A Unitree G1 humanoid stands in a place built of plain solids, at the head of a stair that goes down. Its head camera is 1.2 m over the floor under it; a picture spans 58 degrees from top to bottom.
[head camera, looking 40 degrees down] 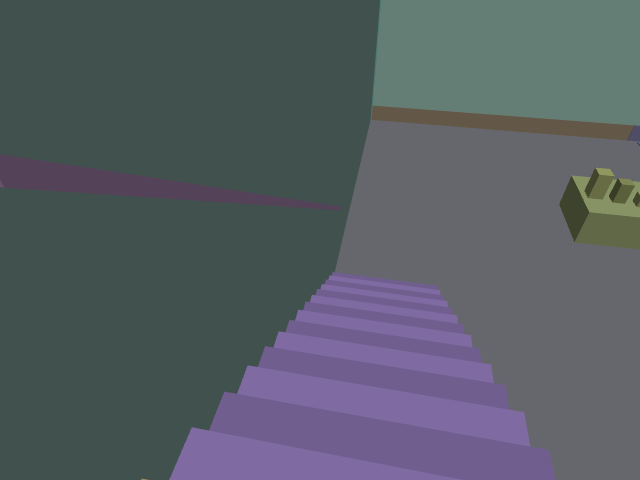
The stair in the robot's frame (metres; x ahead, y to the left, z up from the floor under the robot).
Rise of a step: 0.17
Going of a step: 0.23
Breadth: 1.21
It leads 11 degrees to the right of straight ahead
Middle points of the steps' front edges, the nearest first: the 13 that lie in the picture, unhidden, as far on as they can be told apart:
0.58 -0.18 -0.18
0.81 -0.22 -0.35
1.04 -0.26 -0.52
1.27 -0.31 -0.69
1.50 -0.35 -0.86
1.73 -0.39 -1.03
1.96 -0.44 -1.20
2.19 -0.48 -1.37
2.42 -0.53 -1.53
2.65 -0.57 -1.70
2.88 -0.61 -1.87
3.11 -0.66 -2.04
3.34 -0.70 -2.21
